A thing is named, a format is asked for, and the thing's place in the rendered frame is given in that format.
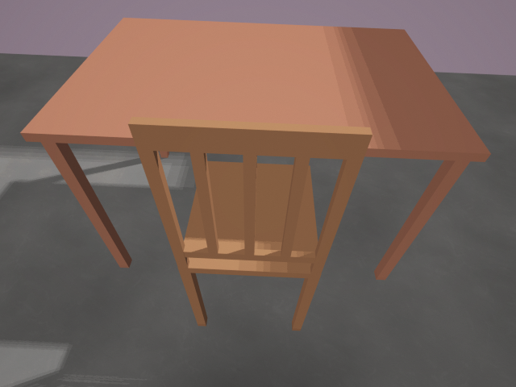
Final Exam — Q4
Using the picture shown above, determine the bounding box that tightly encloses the chair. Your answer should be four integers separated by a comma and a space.
128, 117, 372, 331

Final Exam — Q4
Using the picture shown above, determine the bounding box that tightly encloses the table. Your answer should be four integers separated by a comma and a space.
20, 18, 491, 280

